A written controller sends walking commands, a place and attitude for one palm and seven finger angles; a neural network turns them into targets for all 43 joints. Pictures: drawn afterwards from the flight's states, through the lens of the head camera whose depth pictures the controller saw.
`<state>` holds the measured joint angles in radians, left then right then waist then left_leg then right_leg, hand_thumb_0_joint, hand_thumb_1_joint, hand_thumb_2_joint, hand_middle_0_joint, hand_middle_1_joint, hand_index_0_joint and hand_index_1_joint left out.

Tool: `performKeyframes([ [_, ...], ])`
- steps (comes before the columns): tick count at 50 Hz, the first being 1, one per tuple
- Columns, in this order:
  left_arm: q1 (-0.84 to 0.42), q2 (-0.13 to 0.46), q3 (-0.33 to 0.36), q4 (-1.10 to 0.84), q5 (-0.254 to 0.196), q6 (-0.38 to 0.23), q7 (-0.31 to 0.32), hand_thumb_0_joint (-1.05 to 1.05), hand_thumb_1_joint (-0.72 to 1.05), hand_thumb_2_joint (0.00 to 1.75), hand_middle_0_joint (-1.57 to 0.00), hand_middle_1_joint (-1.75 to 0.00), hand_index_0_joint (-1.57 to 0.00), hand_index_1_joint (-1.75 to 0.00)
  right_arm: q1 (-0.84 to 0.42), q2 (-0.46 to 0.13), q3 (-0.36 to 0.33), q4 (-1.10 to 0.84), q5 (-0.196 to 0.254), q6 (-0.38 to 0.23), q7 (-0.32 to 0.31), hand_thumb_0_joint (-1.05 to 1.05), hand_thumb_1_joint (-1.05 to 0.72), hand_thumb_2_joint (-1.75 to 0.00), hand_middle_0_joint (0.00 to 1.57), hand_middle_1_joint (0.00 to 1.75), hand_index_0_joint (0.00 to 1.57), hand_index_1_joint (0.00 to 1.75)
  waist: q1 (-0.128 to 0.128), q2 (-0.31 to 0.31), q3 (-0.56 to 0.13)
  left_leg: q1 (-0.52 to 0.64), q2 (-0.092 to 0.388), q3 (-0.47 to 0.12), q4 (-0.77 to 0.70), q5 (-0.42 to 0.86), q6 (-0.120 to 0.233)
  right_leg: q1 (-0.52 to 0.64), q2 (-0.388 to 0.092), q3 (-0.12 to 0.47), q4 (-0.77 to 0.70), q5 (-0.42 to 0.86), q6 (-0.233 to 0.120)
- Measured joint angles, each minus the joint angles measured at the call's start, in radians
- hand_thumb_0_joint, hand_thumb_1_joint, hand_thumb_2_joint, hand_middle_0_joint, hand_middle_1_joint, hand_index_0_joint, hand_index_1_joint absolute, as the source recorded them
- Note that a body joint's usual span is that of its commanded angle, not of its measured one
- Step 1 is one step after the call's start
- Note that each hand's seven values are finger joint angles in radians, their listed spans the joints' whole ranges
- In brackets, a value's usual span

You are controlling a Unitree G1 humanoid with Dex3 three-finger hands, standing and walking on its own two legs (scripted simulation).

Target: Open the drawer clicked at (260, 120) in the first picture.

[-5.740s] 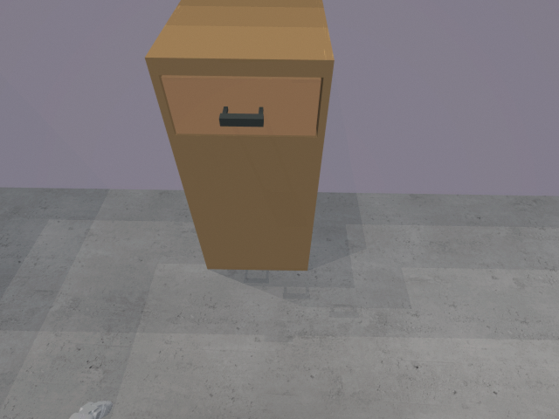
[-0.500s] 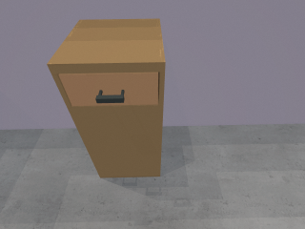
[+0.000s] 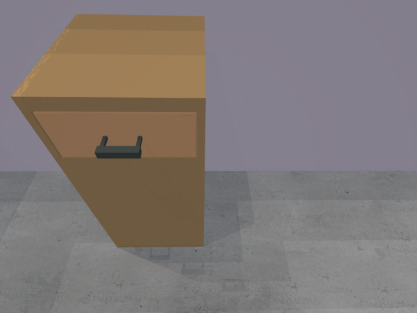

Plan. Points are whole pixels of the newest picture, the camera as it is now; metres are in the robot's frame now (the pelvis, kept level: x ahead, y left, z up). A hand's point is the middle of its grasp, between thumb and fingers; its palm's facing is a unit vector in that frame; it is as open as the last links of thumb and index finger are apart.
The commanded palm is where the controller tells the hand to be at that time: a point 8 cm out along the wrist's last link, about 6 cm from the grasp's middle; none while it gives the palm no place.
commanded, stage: come to a stop and stand still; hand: left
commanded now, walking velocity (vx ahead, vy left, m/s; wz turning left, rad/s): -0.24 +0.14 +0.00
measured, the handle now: (120, 146) +0.49 +0.24 +0.00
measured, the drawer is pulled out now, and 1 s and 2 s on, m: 0.00 0.00 0.00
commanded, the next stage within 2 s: look again from close up in 1.52 s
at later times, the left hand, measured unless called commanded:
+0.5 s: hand out of the picture +0.03 +0.21 -0.18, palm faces +0.10 -0.97 -0.20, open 7.4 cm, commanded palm none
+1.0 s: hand out of the picture -0.03 +0.12 -0.17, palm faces +0.07 -0.98 -0.17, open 7.4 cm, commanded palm none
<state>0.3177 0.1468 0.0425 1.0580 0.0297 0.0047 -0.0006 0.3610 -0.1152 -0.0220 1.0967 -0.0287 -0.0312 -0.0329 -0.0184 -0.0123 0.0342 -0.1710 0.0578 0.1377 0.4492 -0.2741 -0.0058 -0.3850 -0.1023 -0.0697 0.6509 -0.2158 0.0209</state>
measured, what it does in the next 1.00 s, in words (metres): steps on the spot: right foot, then left foot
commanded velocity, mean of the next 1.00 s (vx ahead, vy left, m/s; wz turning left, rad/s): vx -0.02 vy -0.01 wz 0.00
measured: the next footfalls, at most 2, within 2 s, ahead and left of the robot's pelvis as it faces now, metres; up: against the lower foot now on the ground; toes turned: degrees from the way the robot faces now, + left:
right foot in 0.02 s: +0.09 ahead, -0.16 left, +0.00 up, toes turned -6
left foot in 0.34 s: +0.05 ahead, +0.09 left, +0.00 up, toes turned +2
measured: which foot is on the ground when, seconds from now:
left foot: down 0.00-0.04, up 0.06-0.32, down 0.34-1.00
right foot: up 0.00-0.00, down 0.02-0.34, up 0.36-0.68, down 0.70-1.00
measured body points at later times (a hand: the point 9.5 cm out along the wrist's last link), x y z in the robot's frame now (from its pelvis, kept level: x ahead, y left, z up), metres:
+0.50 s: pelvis +0.00 +0.02 +0.00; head +0.01 +0.04 +0.45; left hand +0.03 +0.26 -0.16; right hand +0.10 -0.21 -0.14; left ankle +0.01 +0.10 -0.74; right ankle -0.01 -0.13 -0.70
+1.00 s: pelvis -0.01 -0.03 +0.00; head -0.01 -0.04 +0.45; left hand -0.03 +0.17 -0.15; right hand -0.05 -0.23 -0.17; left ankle +0.01 +0.10 -0.74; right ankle -0.04 -0.11 -0.74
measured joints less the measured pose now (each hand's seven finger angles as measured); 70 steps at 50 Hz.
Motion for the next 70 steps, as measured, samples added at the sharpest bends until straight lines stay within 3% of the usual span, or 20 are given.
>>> performKeyframes([
  [1,-0.003,0.009,-0.001,-0.006,-0.003,-0.010,0.005,0.04,0.94,0.90,-0.20,-0.30,-0.20,-0.30,0.005,0.005,0.001,0.009,0.003,0.005,0.001,0.01,-0.91,-0.90,0.20,0.30,0.20,0.30,0.002,-0.004,0.006,-0.001,-0.001,-0.004,0.028,-0.021,-0.011,0.033,-0.006,0.003,-0.076,0.067,0.005],
  [5,-0.040,-0.003,-0.006,-0.004,-0.007,-0.021,0.026,0.02,0.93,0.90,-0.19,-0.30,-0.20,-0.30,-0.013,-0.008,-0.013,0.024,0.016,0.049,0.009,0.01,-0.91,-0.90,0.20,0.30,0.20,0.30,0.004,0.039,0.021,-0.047,0.013,-0.037,0.169,-0.134,-0.020,0.065,0.006,-0.027,-0.075,-0.039,0.007],
  [8,-0.081,-0.012,0.000,-0.019,-0.002,-0.016,0.044,0.02,0.94,0.90,-0.20,-0.30,-0.20,-0.30,-0.059,-0.026,-0.026,0.009,0.020,0.073,0.009,0.01,-0.91,-0.90,0.20,0.30,0.20,0.30,0.013,0.045,0.048,-0.128,-0.027,-0.068,0.376,-0.237,-0.020,0.078,-0.003,-0.043,-0.085,-0.029,-0.005],
  [11,-0.111,-0.013,0.007,-0.042,0.001,-0.005,0.052,0.02,0.94,0.90,-0.20,-0.30,-0.20,-0.30,-0.115,-0.050,-0.038,-0.020,0.020,0.090,0.014,0.01,-0.91,-0.90,0.19,0.30,0.20,0.30,0.028,0.038,0.067,-0.193,-0.064,-0.080,0.487,-0.249,-0.022,0.090,-0.016,-0.052,-0.110,-0.011,0.001],
  [14,-0.126,-0.002,0.014,-0.062,0.006,0.009,0.051,0.01,0.93,0.90,-0.20,-0.30,-0.20,-0.30,-0.169,-0.069,-0.045,-0.061,0.017,0.091,0.021,0.01,-0.91,-0.90,0.19,0.30,0.20,0.30,0.037,0.019,0.069,-0.204,-0.071,-0.082,0.423,-0.212,-0.022,0.081,-0.026,-0.052,-0.115,0.003,0.013],
  [17,-0.123,0.018,0.021,-0.075,0.001,0.028,0.044,0.01,0.92,0.90,-0.20,-0.30,-0.20,-0.30,-0.193,-0.084,-0.042,-0.110,0.014,0.065,0.026,0.01,-0.91,-0.90,0.19,0.30,0.20,0.30,0.036,0.006,0.049,-0.128,-0.050,-0.079,0.172,-0.053,-0.015,0.045,-0.026,-0.046,-0.059,-0.015,0.029],
  [18,-0.125,0.025,0.023,-0.076,-0.003,0.036,0.041,0.01,0.92,0.90,-0.20,-0.30,-0.20,-0.30,-0.199,-0.086,-0.043,-0.120,0.009,0.056,0.025,0.01,-0.91,-0.90,0.19,0.30,0.20,0.30,0.033,0.001,0.045,-0.131,-0.051,-0.078,0.161,-0.030,0.002,0.023,-0.024,-0.036,-0.011,-0.071,0.027],
  [20,-0.129,0.041,0.025,-0.073,-0.004,0.051,0.038,0.01,0.92,0.90,-0.20,-0.30,-0.20,-0.30,-0.209,-0.077,-0.035,-0.133,0.001,0.052,0.022,0.01,-0.91,-0.90,0.19,0.30,0.20,0.30,0.036,-0.022,0.043,-0.136,-0.062,-0.063,0.177,-0.031,0.041,-0.017,-0.001,0.027,0.109,-0.190,0.013],
  [24,-0.111,0.056,0.019,-0.048,-0.003,0.044,0.024,0.01,0.91,0.90,-0.20,-0.30,-0.20,-0.30,-0.205,-0.055,-0.008,-0.123,-0.002,0.041,0.009,0.00,-0.91,-0.90,0.19,0.30,0.20,0.30,0.036,-0.036,0.013,-0.087,-0.076,-0.051,0.064,0.023,0.062,-0.029,0.050,0.085,0.255,-0.164,0.012],
  [32,-0.052,0.037,-0.004,-0.002,-0.006,0.047,0.011,0.01,0.91,0.90,-0.19,-0.30,-0.20,-0.30,-0.164,-0.033,-0.002,-0.080,0.001,0.029,-0.007,0.00,-0.93,-0.90,0.20,0.30,0.21,0.30,0.017,-0.009,-0.019,-0.041,-0.073,-0.034,-0.056,0.086,0.058,0.128,0.066,0.050,0.036,-0.193,0.012],
  [36,-0.046,0.018,-0.015,0.013,-0.010,0.023,0.017,0.01,0.91,0.90,-0.19,-0.30,-0.20,-0.30,-0.133,-0.047,-0.004,-0.034,0.008,0.033,-0.002,0.00,-0.93,-0.90,0.20,0.30,0.21,0.30,0.015,-0.002,-0.015,-0.064,-0.072,-0.027,-0.014,0.071,0.041,0.225,0.063,0.047,-0.180,-0.091,-0.011],
  [39,-0.038,-0.008,-0.029,0.035,-0.014,0.006,0.025,0.01,0.91,0.90,-0.19,-0.30,-0.20,-0.30,-0.108,-0.058,0.000,0.012,0.012,0.043,0.001,0.00,-0.92,-0.90,0.20,0.30,0.21,0.30,0.007,0.032,-0.012,-0.048,-0.051,-0.041,-0.023,0.077,0.024,0.250,0.087,0.034,-0.206,-0.085,-0.029],
  [47,0.001,-0.036,-0.048,0.071,-0.024,-0.009,0.035,0.01,0.92,0.90,-0.20,-0.30,-0.20,-0.30,-0.037,-0.025,0.023,0.087,0.014,0.053,0.005,0.01,-0.92,-0.90,0.19,0.30,0.20,0.30,-0.001,0.031,-0.020,-0.009,-0.025,-0.059,-0.060,0.099,-0.005,0.293,0.117,0.018,-0.245,-0.068,-0.058],
  [58,0.053,-0.079,-0.049,0.080,-0.026,-0.017,0.041,0.01,0.91,0.90,-0.20,-0.30,-0.20,-0.30,-0.008,0.019,0.029,0.096,0.013,0.052,0.000,0.01,-0.91,-0.90,0.19,0.30,0.20,0.30,0.008,0.025,-0.024,-0.021,-0.001,-0.079,-0.045,0.091,-0.029,0.296,0.142,0.001,-0.254,-0.070,-0.083],
  [70,0.078,-0.083,-0.044,0.085,-0.022,-0.022,0.047,0.00,0.91,0.90,-0.20,-0.30,-0.20,-0.30,-0.049,0.018,0.027,0.070,0.013,0.043,-0.012,0.01,-0.92,-0.90,0.19,0.30,0.20,0.30,0.025,0.019,-0.029,-0.019,0.001,-0.080,-0.030,0.067,-0.034,0.301,0.144,0.000,-0.246,-0.091,-0.086],
])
